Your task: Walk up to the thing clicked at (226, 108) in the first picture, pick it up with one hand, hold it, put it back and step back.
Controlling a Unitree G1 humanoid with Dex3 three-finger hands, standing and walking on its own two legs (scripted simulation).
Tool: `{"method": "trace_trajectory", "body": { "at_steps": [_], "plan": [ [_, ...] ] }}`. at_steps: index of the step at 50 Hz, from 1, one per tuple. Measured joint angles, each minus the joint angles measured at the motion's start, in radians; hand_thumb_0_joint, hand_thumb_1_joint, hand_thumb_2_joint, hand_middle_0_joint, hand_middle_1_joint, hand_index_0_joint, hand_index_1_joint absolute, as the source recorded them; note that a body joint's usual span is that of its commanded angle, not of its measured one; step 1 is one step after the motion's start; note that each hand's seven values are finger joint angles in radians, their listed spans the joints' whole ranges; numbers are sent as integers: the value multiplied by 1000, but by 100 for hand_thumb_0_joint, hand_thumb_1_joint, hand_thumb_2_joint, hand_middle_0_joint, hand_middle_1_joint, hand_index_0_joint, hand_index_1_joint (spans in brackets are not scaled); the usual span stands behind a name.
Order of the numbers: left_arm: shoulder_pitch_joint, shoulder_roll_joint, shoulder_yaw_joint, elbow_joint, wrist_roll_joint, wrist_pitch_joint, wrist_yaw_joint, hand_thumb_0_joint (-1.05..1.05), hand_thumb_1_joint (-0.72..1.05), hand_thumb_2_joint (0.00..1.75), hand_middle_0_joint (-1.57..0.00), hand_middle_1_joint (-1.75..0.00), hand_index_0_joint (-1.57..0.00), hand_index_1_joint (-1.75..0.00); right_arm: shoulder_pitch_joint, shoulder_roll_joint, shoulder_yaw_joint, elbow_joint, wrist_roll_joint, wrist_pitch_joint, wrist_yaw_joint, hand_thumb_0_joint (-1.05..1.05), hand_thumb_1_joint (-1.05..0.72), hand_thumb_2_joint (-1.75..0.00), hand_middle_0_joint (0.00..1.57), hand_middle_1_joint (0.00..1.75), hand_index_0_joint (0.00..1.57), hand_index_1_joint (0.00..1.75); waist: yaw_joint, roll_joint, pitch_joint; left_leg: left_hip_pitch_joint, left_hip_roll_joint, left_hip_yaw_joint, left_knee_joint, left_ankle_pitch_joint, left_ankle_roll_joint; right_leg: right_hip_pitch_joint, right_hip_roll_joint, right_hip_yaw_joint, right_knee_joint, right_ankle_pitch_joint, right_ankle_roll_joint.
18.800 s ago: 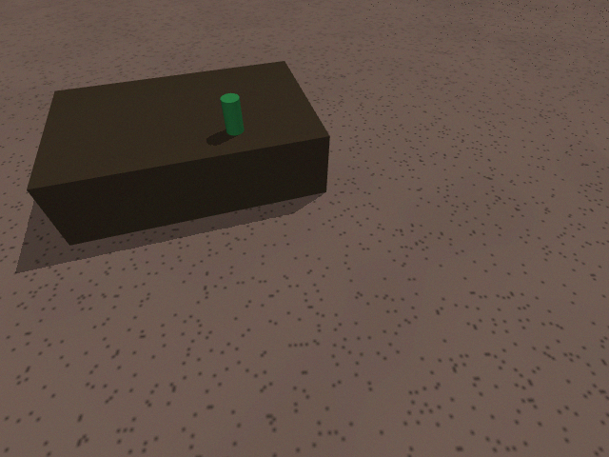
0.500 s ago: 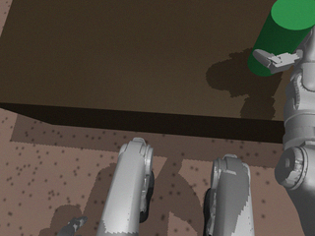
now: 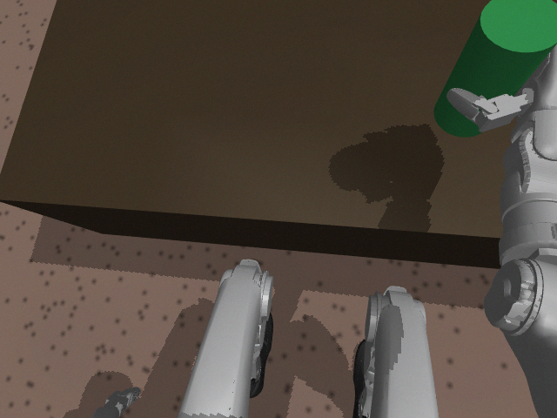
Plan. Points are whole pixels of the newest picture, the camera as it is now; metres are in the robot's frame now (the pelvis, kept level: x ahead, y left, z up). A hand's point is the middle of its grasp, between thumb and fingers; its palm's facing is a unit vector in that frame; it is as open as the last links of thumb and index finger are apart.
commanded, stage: settle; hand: right
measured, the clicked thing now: (487, 75) +0.57 -0.17 +0.02
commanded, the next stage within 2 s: lift in 0.56 s
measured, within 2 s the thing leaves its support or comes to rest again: neither
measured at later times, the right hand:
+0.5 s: hand (503, 60) +0.56 -0.17 +0.05, palm faces +0.12 +0.99 -0.04, open 11.0 cm
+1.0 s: hand (519, 48) +0.54 -0.17 +0.09, palm faces +0.13 +0.99 -0.04, open 10.9 cm
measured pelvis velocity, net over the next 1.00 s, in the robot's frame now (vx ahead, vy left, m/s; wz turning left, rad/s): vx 0.01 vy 0.00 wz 0.00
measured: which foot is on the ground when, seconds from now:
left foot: down 0.00-1.00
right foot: down 0.00-1.00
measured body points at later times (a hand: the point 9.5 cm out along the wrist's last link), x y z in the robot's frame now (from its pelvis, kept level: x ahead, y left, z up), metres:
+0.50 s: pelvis +0.00 +0.00 +0.03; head +0.22 -0.02 +0.43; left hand +0.05 +0.29 -0.09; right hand +0.55 -0.22 +0.06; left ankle +0.10 +0.15 -0.43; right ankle +0.06 -0.13 -0.43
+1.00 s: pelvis +0.01 +0.00 +0.06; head +0.21 -0.01 +0.47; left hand +0.07 +0.28 -0.06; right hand +0.53 -0.22 +0.09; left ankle +0.10 +0.15 -0.43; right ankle +0.06 -0.13 -0.43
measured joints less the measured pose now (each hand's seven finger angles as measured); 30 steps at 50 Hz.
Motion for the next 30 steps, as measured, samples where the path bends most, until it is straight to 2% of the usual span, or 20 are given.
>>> {"method": "trace_trajectory", "body": {
  "at_steps": [12, 30],
  "plan": [
    [-15, -32, -8, 6, -4, -9, 6, 1, 90, 90, -20, -29, -19, -30, 51, 30, 2, -46, 10, 6, -16, -1, 52, -111, 67, 103, 67, 103, -15, -4, 3, 49, -2, 6, -52, 11, 4, 51, -5, 1, -55, 12, 3],
    [-11, -19, 2, 4, -5, -22, 16, 1, 91, 89, -20, -29, -19, -30, 61, 26, 4, -39, 20, -9, -5, -1, 51, -111, 66, 105, 65, 105, -16, 2, -5, 106, -8, 10, -114, 19, 8, 110, -15, -1, -118, 18, 5]
  ]
}}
